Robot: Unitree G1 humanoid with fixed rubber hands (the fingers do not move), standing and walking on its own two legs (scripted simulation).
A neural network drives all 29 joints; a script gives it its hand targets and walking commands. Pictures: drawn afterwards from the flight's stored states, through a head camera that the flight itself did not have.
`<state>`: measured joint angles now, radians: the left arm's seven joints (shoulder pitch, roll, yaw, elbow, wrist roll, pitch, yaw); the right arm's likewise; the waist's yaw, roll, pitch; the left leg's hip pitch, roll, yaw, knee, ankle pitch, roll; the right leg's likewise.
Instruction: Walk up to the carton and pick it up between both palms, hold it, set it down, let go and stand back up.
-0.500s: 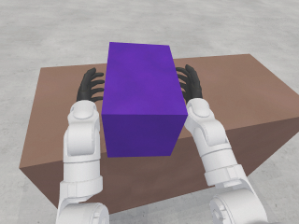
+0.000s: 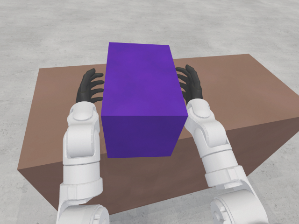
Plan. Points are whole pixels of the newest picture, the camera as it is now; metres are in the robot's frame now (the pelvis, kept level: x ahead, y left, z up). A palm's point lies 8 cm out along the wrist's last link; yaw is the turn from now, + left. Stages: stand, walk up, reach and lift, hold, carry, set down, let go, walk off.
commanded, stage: hold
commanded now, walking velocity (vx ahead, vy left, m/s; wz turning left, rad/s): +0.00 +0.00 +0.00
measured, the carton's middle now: (139, 99) +0.39 +0.01 +0.14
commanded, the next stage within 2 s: none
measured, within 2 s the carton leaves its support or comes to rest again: neither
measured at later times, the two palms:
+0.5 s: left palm (83, 95) +0.35 +0.14 +0.19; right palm (192, 92) +0.36 -0.12 +0.19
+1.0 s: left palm (84, 98) +0.34 +0.14 +0.18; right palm (193, 94) +0.36 -0.12 +0.18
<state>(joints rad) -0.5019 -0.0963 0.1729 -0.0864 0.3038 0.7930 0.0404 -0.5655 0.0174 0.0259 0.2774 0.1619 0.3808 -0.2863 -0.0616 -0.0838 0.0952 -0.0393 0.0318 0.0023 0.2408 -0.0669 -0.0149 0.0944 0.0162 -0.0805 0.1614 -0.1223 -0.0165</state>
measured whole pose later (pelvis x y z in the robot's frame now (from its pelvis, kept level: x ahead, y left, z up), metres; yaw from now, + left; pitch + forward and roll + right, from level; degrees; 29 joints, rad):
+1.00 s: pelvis +0.00 -0.01 +0.00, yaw +1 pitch -9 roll -1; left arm -0.51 -0.09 0.17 -0.16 0.32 0.86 0.00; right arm -0.56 0.02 0.04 0.22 0.18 0.41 -0.32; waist -0.06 -0.08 0.10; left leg -0.01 0.03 -0.02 0.23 -0.06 -0.03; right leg 0.12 0.02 -0.10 0.17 -0.14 -0.03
